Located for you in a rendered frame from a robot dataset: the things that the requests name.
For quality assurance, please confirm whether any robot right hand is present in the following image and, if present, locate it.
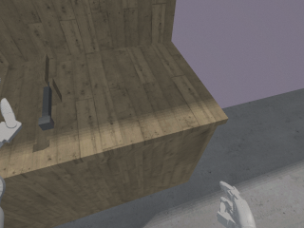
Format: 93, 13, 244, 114
218, 181, 257, 228

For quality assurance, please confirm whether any robot left hand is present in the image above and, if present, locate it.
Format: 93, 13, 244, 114
0, 78, 22, 148

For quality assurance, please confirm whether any tap lever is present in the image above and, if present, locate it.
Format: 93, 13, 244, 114
38, 82, 54, 131

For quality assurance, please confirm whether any counter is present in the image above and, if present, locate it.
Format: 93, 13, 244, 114
0, 0, 229, 228

